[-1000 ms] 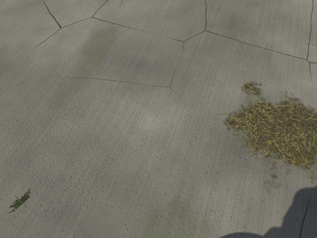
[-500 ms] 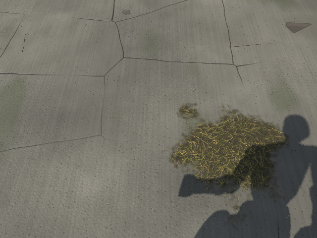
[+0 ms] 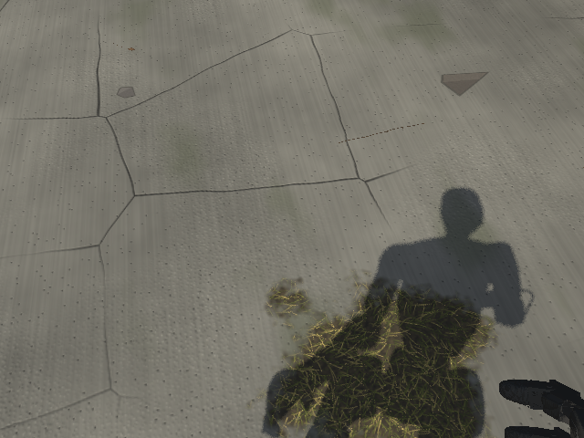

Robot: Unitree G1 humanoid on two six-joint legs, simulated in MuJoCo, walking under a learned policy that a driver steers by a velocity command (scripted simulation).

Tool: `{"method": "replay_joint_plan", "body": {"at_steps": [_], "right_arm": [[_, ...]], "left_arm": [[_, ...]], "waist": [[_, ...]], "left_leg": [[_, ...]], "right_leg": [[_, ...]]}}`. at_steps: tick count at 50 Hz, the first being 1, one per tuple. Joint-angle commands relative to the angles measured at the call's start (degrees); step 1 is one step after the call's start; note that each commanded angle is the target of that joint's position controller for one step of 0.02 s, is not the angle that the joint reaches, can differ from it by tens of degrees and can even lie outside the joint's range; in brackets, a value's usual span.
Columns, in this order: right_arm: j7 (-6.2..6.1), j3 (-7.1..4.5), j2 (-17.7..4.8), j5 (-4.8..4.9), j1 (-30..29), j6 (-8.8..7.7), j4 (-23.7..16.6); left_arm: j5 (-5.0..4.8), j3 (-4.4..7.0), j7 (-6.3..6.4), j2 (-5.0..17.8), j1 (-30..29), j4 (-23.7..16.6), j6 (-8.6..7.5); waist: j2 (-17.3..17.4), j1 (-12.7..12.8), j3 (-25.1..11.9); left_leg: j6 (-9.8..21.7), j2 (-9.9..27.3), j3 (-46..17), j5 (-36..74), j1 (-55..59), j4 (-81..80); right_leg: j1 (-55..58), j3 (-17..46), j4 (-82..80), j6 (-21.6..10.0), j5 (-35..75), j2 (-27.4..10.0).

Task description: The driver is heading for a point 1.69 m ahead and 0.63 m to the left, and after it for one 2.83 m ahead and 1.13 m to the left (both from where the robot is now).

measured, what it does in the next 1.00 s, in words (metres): walks ahead, turning left: right foot, then left foot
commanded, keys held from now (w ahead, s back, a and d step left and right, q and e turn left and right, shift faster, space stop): w+e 0.04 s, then w+q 0.82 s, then q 0.14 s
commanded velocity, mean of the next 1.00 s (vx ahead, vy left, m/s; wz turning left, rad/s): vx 0.48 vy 0.00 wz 0.27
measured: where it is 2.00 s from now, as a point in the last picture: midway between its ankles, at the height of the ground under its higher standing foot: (290, 336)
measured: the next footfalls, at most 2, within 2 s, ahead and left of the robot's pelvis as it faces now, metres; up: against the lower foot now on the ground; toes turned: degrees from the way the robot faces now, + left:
right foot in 0.44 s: +0.36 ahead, -0.15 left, +0.00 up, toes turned +4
left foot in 0.94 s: +0.59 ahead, +0.17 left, +0.00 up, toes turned +23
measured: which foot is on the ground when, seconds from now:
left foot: down 0.00-0.44, up 0.46-0.92, down 0.94-1.00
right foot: down 0.00-0.00, up 0.02-0.42, down 0.44-0.94, up 0.96-1.00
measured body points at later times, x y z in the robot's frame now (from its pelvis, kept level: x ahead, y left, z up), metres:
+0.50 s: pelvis +0.25 -0.04 +0.01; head +0.28 -0.05 +0.46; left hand +0.46 +0.21 -0.06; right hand +0.27 -0.32 -0.13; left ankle +0.13 +0.11 -0.68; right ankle +0.32 -0.15 -0.72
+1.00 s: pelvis +0.49 +0.05 -0.01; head +0.54 +0.07 +0.44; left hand +0.42 +0.33 -0.13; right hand +0.79 -0.11 -0.09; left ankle +0.56 +0.16 -0.72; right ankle +0.36 -0.15 -0.64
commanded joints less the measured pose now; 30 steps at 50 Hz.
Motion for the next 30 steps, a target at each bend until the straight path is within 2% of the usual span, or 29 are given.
{"method": "replay_joint_plan", "body": {"at_steps": [1,2,3,4,5,6,8,11,13,17,19,20,21,22,23,24,25,26,27,28,30], "right_arm": [[-0.37,-4.94,-16.68,-0.82,21.73,0.17,1.9],[-0.21,-3.52,-10.42,0.5,19.5,0.55,0.34],[-0.27,-2.67,-7.18,0.67,17.42,0.84,0.09],[-0.01,-2.27,-6.84,0.02,15.24,1.22,0.42],[0.23,-2.01,-6.28,-0.34,13.96,1.46,1.01],[0.29,-1.65,-5.92,-0.81,13.47,1.45,1.34],[0.49,-1.52,-5.71,0.06,13.64,1.37,1.96],[-0.08,-2.52,-9.22,1.12,14.78,1.79,2.4],[-0.45,-2.99,-10.7,1.48,15.91,2.33,2.71],[-0.62,-3.05,-11.13,2.23,20.71,3.23,4.22],[-0.92,-3.03,-11.27,2.38,21.03,3.7,4.42],[-1.07,-2.8,-10.69,2.23,21.05,3.88,4.4],[-1.12,-2.23,-9.04,1.79,20.95,3.89,4.14],[-0.97,-0.9,-5.16,0.87,19.98,3.65,2.69],[-1.15,0.34,-1.09,1.29,25.51,2.62,0.61],[-1.26,-0.82,-6.24,2.58,25.1,2.39,1.07],[-1.29,-1.78,-9.32,2.74,21.84,2.64,0.63],[-1.41,-2.0,-8.96,2.4,20.38,3.12,0.67],[-1.43,-2.15,-8.31,1.93,19.57,3.63,0.54],[-1.26,-2.25,-7.39,1.79,19.31,4.27,0.21],[-0.84,-1.94,-5.26,1.88,18.34,5.23,-0.78]], "left_arm": [[-1.03,-1.1,-0.33,-0.02,5.55,-7.12,-1.41],[-1.76,-0.14,-0.09,6.42,4.65,-5.49,-1.35],[-1.22,0.41,-0.15,8.66,-1.45,-6.04,-1.24],[-0.61,0.24,-0.02,7.34,-4.21,-6.4,-1.24],[0.19,0.23,-0.15,6.3,-6.55,-7.28,-1.56],[0.15,0.14,-0.49,5.12,-6.24,-7.72,-1.72],[0.25,-0.35,-0.76,3.12,-5.99,-8.09,-1.95],[1.19,-1.56,-1.02,1.27,-12.29,-10.34,-2.61],[0.85,-2.07,-1.46,1.04,-16.04,-11.02,-3.02],[-0.03,-1.81,-2.09,3.26,-21.34,-12.56,-3.59],[-0.2,-1.19,-2.14,4.82,-20.23,-12.53,-4.01],[-0.12,-0.65,-1.96,5.71,-17.6,-11.67,-4.07],[0.21,0.3,-1.47,7.43,-12.29,-10.32,-4.1],[1.27,1.46,-0.79,11.24,-3.52,-9.35,-4.12],[1.79,2.57,-0.71,16.15,0.79,-8.41,-3.08],[1.46,1.84,-1.01,12.39,1.27,-7.71,-3.0],[0.88,0.72,-1.21,8.82,-1.57,-8.17,-3.34],[0.93,-0.08,-1.44,6.59,-5.35,-8.41,-3.54],[1.07,-0.69,-1.68,4.6,-8.43,-8.37,-3.64],[1.36,-0.9,-1.76,3.75,-10.26,-8.08,-3.81],[1.5,-0.5,-1.69,4.04,-11.04,-7.28,-4.33]], "waist": [[21.29,-6.99,-22.51],[13.53,-8.21,-17.54],[7.26,-9.78,-9.81],[2.55,-8.6,-5.13],[2.15,-7.54,-1.55],[3.83,-5.76,-0.96],[5.31,-4.52,-1.15],[4.47,-5.52,-0.79],[4.48,-6.48,-0.65],[5.45,-7.84,-0.38],[5.85,-5.96,-0.77],[5.72,-4.34,-1.65],[5.28,-1.71,-3.96],[-0.71,2.37,-10.15],[-16.85,0.55,-16.49],[-14.75,1.28,-14.5],[-10.37,1.11,-8.07],[-8.27,-0.53,-4.94],[-7.84,-1.97,-2.26],[-8.18,-3.38,-0.42],[-7.05,-4.42,0.45]], "left_leg": [[15.28,25.98,-39.66,-14.05,51.11,-5.2],[13.4,25.55,-41.34,-25.66,48.07,-7.57],[10.95,22.2,-32.43,-24.57,39.97,-8.83],[10.06,19.51,-26.25,-18.18,31.83,-10.18],[10.64,17.45,-22.27,-12.26,25.67,-11.51],[10.89,15.85,-19.29,-8.42,21.9,-12.68],[12.24,14.26,-16.15,-3.23,19.32,-14.52],[13.11,13.44,-12.47,1.45,16.86,-16.18],[11.94,11.79,-9.62,1.38,14.43,-16.3],[10.28,12.58,-10.99,-1.39,15.16,-13.92],[8.58,13.07,-12.91,-5.21,15.11,-11.17],[7.41,12.11,-12.75,-5.76,13.96,-8.56],[5.81,9.55,-11.42,-4.45,11.27,-2.7],[3.19,5.17,-7.33,-10.67,3.74,13.44],[0.58,-0.19,-0.53,-30.13,-12.72,31.26],[0.38,2.33,-3.97,-31.66,-19.46,41.15],[0.8,4.51,-4.9,-26.7,-21.61,44.27],[0.59,6.13,-4.16,-22.07,-20.05,44.02],[0.23,7.31,-4.09,-18.83,-18.7,42.26],[-0.02,8.55,-4.28,-16.56,-16.47,40.66],[-0.61,9.22,-3.69,-13.17,-14.66,39.08]], "right_leg": [[-33.96,-2.97,36.22,1.58,-6.49,1.09],[-40.37,-1.46,43.02,1.95,-5.19,-4.27],[-41.42,-2.77,43.63,2.22,0.61,-5.64],[-39.21,-4.63,42.29,2.46,4.55,-7.22],[-38.19,-5.16,39.34,2.4,6.6,-8.37],[-35.44,-5.87,37.11,2.15,7.62,-9.82],[-33.34,-8.37,30.96,2.52,7.39,-10.93],[-31.33,-10.68,17.45,3.99,12.67,-11.01],[-26.68,-11.63,8.86,4.74,19.83,-9.31],[-21.26,-11.44,0.55,5.27,25.44,-6.92],[-15.93,-11.0,-3.46,4.27,25.4,-6.81],[-10.89,-11.3,-4.89,3.45,24.58,-6.8],[-2.89,-10.86,-5.61,2.13,22.81,-7.85],[9.61,-1.7,-6.03,-1.38,19.8,-17.5],[22.74,19.06,-10.69,-8.89,12.21,-30.71],[20.02,26.7,-14.23,-10.81,0.54,-30.71],[14.7,19.31,-15.18,-8.74,-0.03,-28.23],[9.12,12.46,-16.44,-7.02,4.97,-25.43],[4.56,7.24,-18.07,-6.39,10.22,-23.34],[0.66,2.79,-19.73,-5.7,14.74,-21.98],[-2.34,-3.0,-22.03,-5.8,22.01,-21.17]]}}
Velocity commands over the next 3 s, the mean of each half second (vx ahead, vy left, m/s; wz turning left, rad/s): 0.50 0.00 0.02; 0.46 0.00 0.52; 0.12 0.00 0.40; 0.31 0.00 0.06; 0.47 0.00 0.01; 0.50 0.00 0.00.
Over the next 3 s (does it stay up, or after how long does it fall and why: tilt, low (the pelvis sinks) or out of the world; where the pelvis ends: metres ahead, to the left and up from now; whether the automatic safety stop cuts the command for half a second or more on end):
stays up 1.21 0.40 0.01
